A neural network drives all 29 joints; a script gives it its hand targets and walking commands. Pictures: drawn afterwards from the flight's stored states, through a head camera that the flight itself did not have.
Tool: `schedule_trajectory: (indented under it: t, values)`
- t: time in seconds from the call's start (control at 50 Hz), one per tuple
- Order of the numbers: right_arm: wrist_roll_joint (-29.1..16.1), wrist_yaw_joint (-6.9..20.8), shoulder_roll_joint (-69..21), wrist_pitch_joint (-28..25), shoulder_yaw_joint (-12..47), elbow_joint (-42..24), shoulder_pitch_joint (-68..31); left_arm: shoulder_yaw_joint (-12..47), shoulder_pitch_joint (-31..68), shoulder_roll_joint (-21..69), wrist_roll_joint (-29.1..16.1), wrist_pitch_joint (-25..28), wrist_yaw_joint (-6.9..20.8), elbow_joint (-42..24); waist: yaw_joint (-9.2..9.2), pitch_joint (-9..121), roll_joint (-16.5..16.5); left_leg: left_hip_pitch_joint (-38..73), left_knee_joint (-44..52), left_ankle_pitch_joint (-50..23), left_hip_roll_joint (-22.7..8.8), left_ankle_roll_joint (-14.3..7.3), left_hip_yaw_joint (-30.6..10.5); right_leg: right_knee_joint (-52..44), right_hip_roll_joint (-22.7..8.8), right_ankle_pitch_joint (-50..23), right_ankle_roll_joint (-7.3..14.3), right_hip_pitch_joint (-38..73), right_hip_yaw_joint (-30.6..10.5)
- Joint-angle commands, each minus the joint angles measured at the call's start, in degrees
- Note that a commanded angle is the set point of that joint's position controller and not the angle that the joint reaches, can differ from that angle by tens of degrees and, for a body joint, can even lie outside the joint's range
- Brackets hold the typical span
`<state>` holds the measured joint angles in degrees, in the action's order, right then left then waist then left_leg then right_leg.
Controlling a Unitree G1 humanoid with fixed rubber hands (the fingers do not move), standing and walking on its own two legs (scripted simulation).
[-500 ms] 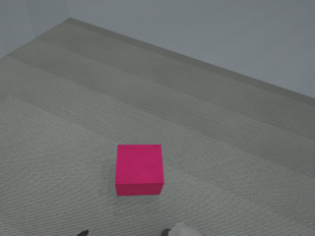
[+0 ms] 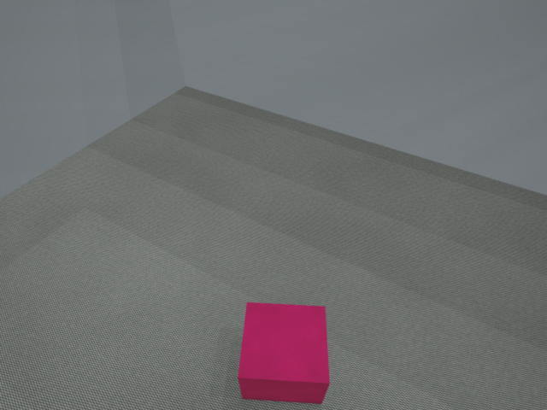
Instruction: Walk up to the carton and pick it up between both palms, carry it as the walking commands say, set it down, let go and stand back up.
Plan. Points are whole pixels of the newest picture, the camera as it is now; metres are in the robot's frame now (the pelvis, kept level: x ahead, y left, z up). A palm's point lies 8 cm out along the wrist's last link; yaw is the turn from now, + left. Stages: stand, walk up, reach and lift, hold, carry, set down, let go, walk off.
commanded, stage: walk up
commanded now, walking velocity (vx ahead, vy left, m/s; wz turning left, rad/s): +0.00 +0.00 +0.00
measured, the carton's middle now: (283, 352) +0.46 -0.02 -0.66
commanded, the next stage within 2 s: none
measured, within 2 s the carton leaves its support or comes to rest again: neither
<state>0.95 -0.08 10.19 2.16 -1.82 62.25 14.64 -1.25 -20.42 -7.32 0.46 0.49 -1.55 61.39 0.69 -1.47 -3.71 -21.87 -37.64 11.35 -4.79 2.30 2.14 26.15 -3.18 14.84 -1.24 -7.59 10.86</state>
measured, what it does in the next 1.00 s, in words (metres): steps on the spot: left foot, then right foot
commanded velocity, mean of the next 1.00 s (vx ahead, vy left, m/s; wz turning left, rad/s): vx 0.06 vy -0.03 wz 0.00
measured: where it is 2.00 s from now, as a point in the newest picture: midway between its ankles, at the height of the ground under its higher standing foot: outside the picture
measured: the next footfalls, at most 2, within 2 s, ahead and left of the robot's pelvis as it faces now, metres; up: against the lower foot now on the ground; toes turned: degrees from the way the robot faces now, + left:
left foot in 0.02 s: +0.12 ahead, +0.11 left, +0.00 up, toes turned +4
right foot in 0.58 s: +0.00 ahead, -0.14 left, +0.00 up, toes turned -4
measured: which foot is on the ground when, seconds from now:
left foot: up 0.00-0.00, down 0.02-0.62, up 0.64-0.86, down 0.88-1.00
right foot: down 0.00-0.06, up 0.08-0.56, down 0.58-0.90, up 0.92-1.00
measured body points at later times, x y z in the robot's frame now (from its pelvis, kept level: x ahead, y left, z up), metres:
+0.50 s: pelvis -0.02 +0.02 +0.01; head +0.00 +0.05 +0.46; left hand +0.00 +0.27 -0.16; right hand -0.04 -0.22 -0.13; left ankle +0.08 +0.11 -0.74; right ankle -0.05 -0.16 -0.70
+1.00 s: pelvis -0.03 -0.01 +0.01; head -0.03 +0.03 +0.46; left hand -0.01 +0.22 -0.17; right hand -0.11 -0.24 -0.13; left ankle -0.07 +0.07 -0.74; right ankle -0.04 -0.15 -0.68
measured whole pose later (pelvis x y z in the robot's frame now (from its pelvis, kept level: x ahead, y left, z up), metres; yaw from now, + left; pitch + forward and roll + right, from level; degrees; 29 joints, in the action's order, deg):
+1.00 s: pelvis -0.03 -0.01 +0.01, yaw -2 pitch +0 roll -3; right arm 1.5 -1.4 8.7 -2.6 -1.7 65.6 24.6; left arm -2.3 -17.8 -11.0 0.7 -1.2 -0.1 62.4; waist -2.7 1.5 1.7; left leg -6.5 -24.3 19.3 -1.4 -3.4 5.6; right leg 49.5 -1.1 19.3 -1.9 -21.6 3.1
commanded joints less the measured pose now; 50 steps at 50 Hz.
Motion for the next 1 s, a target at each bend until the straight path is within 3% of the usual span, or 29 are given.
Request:
schedule_trajectory:
  t: [0.0,0.02,0.04,0.08,0.16,0.2,0.26,0.3,0.34,0.38,0.44,0.48,0.5,0.52,0.54,0.56,0.66,0.68,0.72,0.74,0.76,0.78,0.8,0.82,0.84,0.86,0.92,0.94,0.98]
  values:
    - [1.05,-1.80,10.60,-2.87,-1.48,-0.32,6.61,-0.95,-3.61,-2.92,-0.92,-1.54,-0.18,-2.14,-1.61,-3.39,-17.66,3.24,27.82,-3.41,-14.87,-6.51,-21.01,8.35,0.44,9.86,1.27,-10.54,-6.27]
    - [0.83,-1.83,9.70,-3.00,-0.86,-0.60,4.21,-1.27,-2.45,-3.84,-0.82,-1.93,-0.02,-2.38,-0.74,-6.29,-14.19,-0.75,31.20,6.91,-14.30,-6.68,-21.76,11.11,0.64,9.74,1.21,-10.83,-8.62]
    - [-0.03,-1.89,8.78,-2.77,-0.78,-1.28,-0.68,-1.32,-4.87,-3.60,-0.72,-2.40,0.00,-0.67,-0.60,-6.92,-14.12,-1.32,32.86,14.43,-10.72,-7.72,-16.40,9.08,0.03,7.76,1.30,-6.83,-8.35]
    - [-0.74,-2.07,4.10,-3.39,0.19,-0.11,1.09,-0.86,-1.95,-4.57,-0.55,-1.71,0.27,0.57,-0.47,-3.92,-12.44,4.31,30.89,6.94,-6.30,-6.45,-14.12,7.48,2.01,5.87,2.05,-6.52,-8.09]
    - [-0.95,-2.30,4.53,-3.79,0.63,0.44,3.16,-0.82,-4.20,-5.25,0.12,-1.92,-0.07,1.05,-0.88,4.74,-9.74,16.04,26.48,-0.53,-10.02,-7.51,-12.36,10.20,2.27,8.67,3.05,-10.78,-10.04]
    - [-0.81,-3.27,8.95,-3.81,-0.99,0.71,7.98,-2.52,-1.48,-7.87,1.02,-3.55,0.05,1.83,-2.14,6.78,-0.92,19.77,24.54,-3.34,-17.36,-8.74,-19.24,19.85,2.73,11.79,1.96,-15.79,-12.45]
    - [-0.62,-3.81,10.98,-3.45,-2.11,0.14,6.85,-2.87,2.93,-7.05,1.20,-4.34,0.65,-0.32,-3.11,3.70,1.23,14.39,25.14,-0.47,-16.30,-9.36,-19.06,25.75,0.64,8.72,1.92,-18.97,-14.64]
    - [-0.14,-3.94,8.67,-3.63,-1.83,0.31,5.63,-2.26,4.43,-5.80,0.76,-3.88,0.69,-0.54,-3.48,3.22,0.57,13.28,25.28,-1.25,-14.13,-8.70,-15.45,25.96,1.00,6.71,1.62,-19.26,-14.55]
    - [0.15,-3.20,6.76,-3.46,-1.12,0.11,2.76,-1.31,3.18,-3.96,0.47,-3.49,0.41,-0.42,-2.85,1.98,-8.03,9.63,27.34,4.98,-10.89,-8.34,-11.49,17.87,2.74,6.58,1.59,-14.24,-11.92]
    - [0.54,-2.56,5.47,-2.68,-0.95,0.28,1.35,-0.56,2.70,-3.91,-0.17,-2.39,0.39,-0.53,-2.23,2.58,-11.37,9.10,27.62,5.63,-6.95,-7.02,-7.83,10.78,2.94,6.54,1.78,-9.97,-10.20]
    - [0.30,-1.84,5.76,-1.58,-1.05,0.70,2.11,-0.64,-4.12,-3.89,-0.61,-2.07,-0.05,2.47,-0.08,2.84,-9.22,5.02,28.16,12.76,-6.41,-5.44,-7.58,-0.47,3.87,1.67,2.12,-2.33,-6.65]
    - [-0.25,-1.10,5.36,-0.72,-1.09,1.09,2.51,-1.04,-6.69,-4.90,-0.25,-2.18,-0.39,3.75,1.01,0.07,-5.35,1.21,27.52,15.03,-3.60,-3.66,-5.35,-4.95,1.90,1.32,2.78,1.80,-6.75]
    - [-0.25,-0.83,3.65,-0.68,-0.93,0.60,1.70,-1.68,-8.03,-6.60,0.20,-2.19,-0.49,4.20,1.03,-0.29,-1.09,-0.04,25.93,15.09,-0.61,-0.64,-2.79,-9.45,-0.28,8.79,4.28,1.18,-9.73]
    - [-0.31,-0.72,3.07,-0.44,-0.54,0.29,1.86,-2.33,-7.61,-9.67,0.20,-1.88,-0.49,2.85,0.93,-2.35,7.26,-2.92,21.78,15.14,2.55,1.53,-1.26,-17.13,-4.88,19.30,5.25,-3.00,-17.94]
    - [-0.35,-0.15,2.25,0.04,-1.01,0.96,2.92,-2.32,-2.13,-10.91,0.27,-1.82,-0.64,0.44,-0.98,-3.72,16.86,1.38,8.46,13.80,5.05,-0.25,2.24,-21.00,-10.92,25.51,5.68,-10.70,-24.91]
    - [-0.10,0.14,1.73,0.04,-1.42,1.56,4.62,-1.58,3.50,-10.30,0.12,-1.62,-0.64,-1.06,-2.50,-4.34,17.18,2.72,1.79,12.86,5.70,-1.10,0.65,-22.16,-12.43,25.00,5.84,-15.63,-25.31]
    - [0.42,-0.12,1.46,-0.25,-0.50,3.04,6.30,-0.28,5.50,-7.87,-0.34,-0.35,-0.99,-1.12,-3.19,-6.59,15.51,4.14,-2.92,7.98,4.25,0.49,0.71,-16.11,-7.51,9.76,4.26,-13.69,-14.81]
    - [0.68,-0.34,1.49,-0.08,-0.57,2.52,6.57,0.11,5.28,-7.66,0.00,-0.39,-1.11,-0.77,-3.71,-6.43,12.65,4.08,-2.58,7.24,5.25,0.24,1.12,-16.35,-7.68,9.39,4.80,-12.84,-14.82]
    - [0.45,-0.83,0.36,-0.65,-0.27,2.20,5.85,-0.40,2.89,-7.92,-0.41,-0.40,-1.38,-0.50,-1.43,-8.11,13.51,4.72,2.70,7.40,3.45,0.55,0.60,-15.85,-8.04,8.35,5.08,-11.31,-17.19]
    - [0.42,-1.08,1.63,-1.02,-0.73,3.07,5.34,-0.70,1.23,-8.77,0.20,-0.49,-1.24,0.26,-1.67,-9.21,11.87,5.68,4.60,8.48,3.26,0.87,1.93,-15.78,-8.47,13.30,5.58,-12.87,-17.83]
    - [0.93,-0.34,2.77,-1.56,-1.07,2.50,6.02,-1.51,-1.19,-11.27,0.71,-0.34,-0.45,-0.13,-1.58,-4.85,15.78,7.87,2.39,11.34,3.97,0.93,3.85,-16.45,-10.77,25.37,6.88,-13.75,-23.46]
    - [1.03,-0.45,2.60,-2.08,-1.09,3.10,9.18,-1.87,2.09,-11.05,0.93,-0.90,-0.53,-1.06,-4.03,-5.70,15.31,12.86,4.64,14.06,2.22,0.65,2.34,-14.06,-10.66,27.14,6.30,-18.25,-22.71]
    - [1.28,-0.57,3.16,-2.83,-1.32,3.55,12.96,-2.05,3.75,-10.97,0.69,-1.09,-0.05,-2.14,-5.83,-4.02,10.62,18.13,8.92,15.37,2.05,-0.24,1.66,-7.70,-8.72,28.18,5.74,-21.91,-20.17]
    - [1.36,-1.00,5.42,-3.69,-1.97,4.84,17.81,-1.72,5.97,-8.51,0.41,-1.23,0.28,-2.61,-7.15,-4.99,-0.55,19.87,22.21,25.03,-5.58,-2.56,-9.27,6.72,-3.09,24.99,3.26,-26.61,-14.16]
    - [1.50,-1.50,9.27,-4.30,-2.37,5.07,20.80,-0.80,6.07,-4.12,0.03,-0.40,0.63,-4.07,-6.43,-7.22,-14.10,18.24,31.53,31.65,-15.75,-4.73,-25.29,21.05,2.30,13.79,1.07,-29.69,-7.75]
    - [1.11,-1.80,9.90,-4.67,-1.80,4.41,18.40,-1.51,8.79,-5.94,0.06,-0.10,1.12,-5.90,-4.81,-11.30,-10.27,12.45,36.90,35.93,-20.17,-6.01,-29.79,27.27,0.68,8.08,0.33,-32.80,-11.19]
    - [0.01,-2.05,6.28,-5.86,-0.95,3.58,15.05,-1.46,9.65,-7.32,0.56,0.25,1.72,-4.39,-3.31,-12.43,-2.87,15.15,32.54,11.96,-14.48,-7.69,-19.77,29.25,-3.48,2.82,-1.59,-30.23,-12.30]
    - [-0.06,-1.96,4.96,-6.43,-0.62,2.48,15.93,-1.68,11.13,-7.37,0.70,0.48,1.87,-5.51,-3.39,-11.49,-1.48,14.92,32.99,10.97,-13.59,-8.17,-18.36,30.84,-3.38,2.82,-1.30,-29.63,-11.13]
    - [-0.06,-1.73,3.97,-7.00,-0.70,1.60,14.84,-1.27,8.59,-6.07,1.27,0.75,2.62,-4.49,-2.43,-10.69,-6.56,17.13,30.45,1.34,-9.49,-6.93,-8.73,29.26,-3.09,-0.62,-1.51,-28.28,-8.55]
